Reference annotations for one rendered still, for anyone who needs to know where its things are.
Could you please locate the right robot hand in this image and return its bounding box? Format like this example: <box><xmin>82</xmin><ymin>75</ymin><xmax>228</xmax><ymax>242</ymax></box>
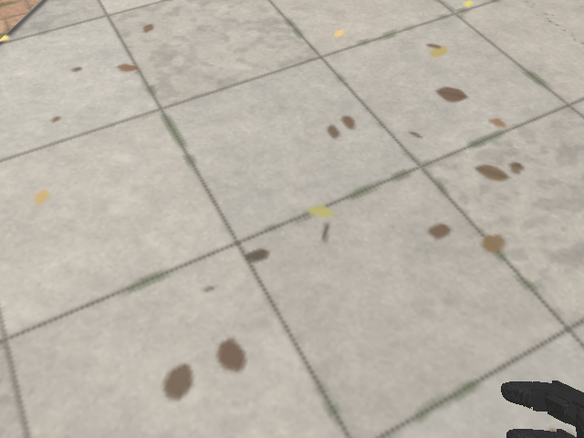
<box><xmin>501</xmin><ymin>381</ymin><xmax>584</xmax><ymax>438</ymax></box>

